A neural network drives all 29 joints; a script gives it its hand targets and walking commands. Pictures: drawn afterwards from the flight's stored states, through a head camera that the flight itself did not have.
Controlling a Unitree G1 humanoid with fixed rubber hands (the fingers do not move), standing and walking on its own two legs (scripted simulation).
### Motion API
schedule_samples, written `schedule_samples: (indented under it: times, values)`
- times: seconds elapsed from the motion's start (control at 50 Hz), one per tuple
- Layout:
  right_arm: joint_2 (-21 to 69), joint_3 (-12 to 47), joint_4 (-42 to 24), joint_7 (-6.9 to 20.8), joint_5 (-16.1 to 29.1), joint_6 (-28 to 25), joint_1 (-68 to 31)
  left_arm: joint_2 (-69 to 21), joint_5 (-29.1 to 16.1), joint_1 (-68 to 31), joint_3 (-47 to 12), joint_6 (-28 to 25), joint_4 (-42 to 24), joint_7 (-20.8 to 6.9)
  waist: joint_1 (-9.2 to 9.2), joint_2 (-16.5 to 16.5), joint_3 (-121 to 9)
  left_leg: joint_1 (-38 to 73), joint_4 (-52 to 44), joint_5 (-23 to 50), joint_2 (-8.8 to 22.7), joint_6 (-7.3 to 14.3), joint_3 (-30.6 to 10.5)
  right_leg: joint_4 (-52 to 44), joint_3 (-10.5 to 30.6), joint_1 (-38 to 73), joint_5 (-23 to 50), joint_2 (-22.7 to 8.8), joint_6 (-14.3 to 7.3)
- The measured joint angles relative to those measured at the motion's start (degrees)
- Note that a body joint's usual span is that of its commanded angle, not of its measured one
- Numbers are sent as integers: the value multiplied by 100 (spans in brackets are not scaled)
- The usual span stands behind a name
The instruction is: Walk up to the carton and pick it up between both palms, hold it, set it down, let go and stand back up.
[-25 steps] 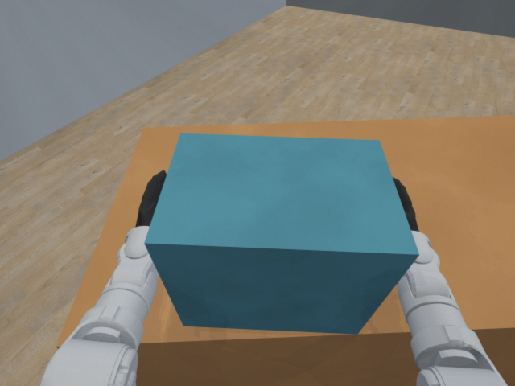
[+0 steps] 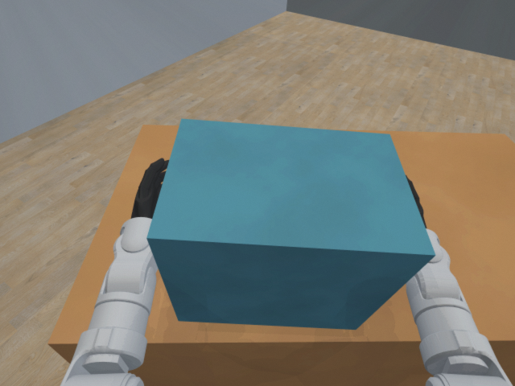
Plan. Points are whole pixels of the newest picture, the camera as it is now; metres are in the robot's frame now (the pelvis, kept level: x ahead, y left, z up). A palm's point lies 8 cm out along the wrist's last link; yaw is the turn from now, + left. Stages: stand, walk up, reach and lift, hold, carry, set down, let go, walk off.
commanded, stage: reach and lift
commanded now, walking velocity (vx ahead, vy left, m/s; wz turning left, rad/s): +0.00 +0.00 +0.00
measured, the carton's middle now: (276, 234) +0.35 -0.04 +0.08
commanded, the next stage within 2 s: none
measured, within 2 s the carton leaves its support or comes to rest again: neither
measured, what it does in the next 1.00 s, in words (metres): stands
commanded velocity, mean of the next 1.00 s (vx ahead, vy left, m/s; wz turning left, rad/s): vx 0.00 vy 0.00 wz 0.00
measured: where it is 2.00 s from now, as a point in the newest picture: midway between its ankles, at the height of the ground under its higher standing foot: outside the picture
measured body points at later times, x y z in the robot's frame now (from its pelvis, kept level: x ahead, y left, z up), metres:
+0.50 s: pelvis -0.02 +0.00 +0.00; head -0.05 +0.02 +0.45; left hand +0.37 +0.17 +0.17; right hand +0.34 -0.24 +0.16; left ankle -0.03 +0.12 -0.75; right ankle +0.02 -0.13 -0.75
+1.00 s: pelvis -0.02 +0.00 +0.00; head -0.06 +0.02 +0.45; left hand +0.36 +0.19 +0.20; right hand +0.36 -0.21 +0.20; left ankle -0.03 +0.11 -0.75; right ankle +0.02 -0.13 -0.75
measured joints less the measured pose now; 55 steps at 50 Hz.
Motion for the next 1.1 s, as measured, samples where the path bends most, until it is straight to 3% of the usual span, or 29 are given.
schedule_samples:
  times: [0.2,0.38,0.64,0.84,1.1]
  values:
    - [135,118,-765,-162,97,583,276,-8,49,384,194,934,-1160,-238,-90,-12,68,283,0,-2,-29,7,-113,-16,-105,341,-46,-31,14]
    - [211,-59,-643,-97,97,1267,-99,-2,194,-86,474,1826,-1176,-434,-155,-160,128,396,-25,71,-78,32,-22,144,-8,344,-48,-79,26]
    - [104,-123,-628,16,170,1883,-672,-84,393,-495,821,2484,-1385,-509,-109,-108,-18,383,-84,111,-43,20,122,202,139,228,-23,-35,5]
    - [184,-32,-906,-197,285,2273,-909,48,341,-571,1020,2896,-1744,-654,-122,-123,37,433,-18,75,-16,-3,33,202,57,346,-58,-10,-13]
    - [204,-73,-884,-245,412,2529,-1065,114,433,-681,1036,3254,-1874,-691,-253,-164,-2,429,134,7,-36,14,-17,163,16,461,-56,-25,11]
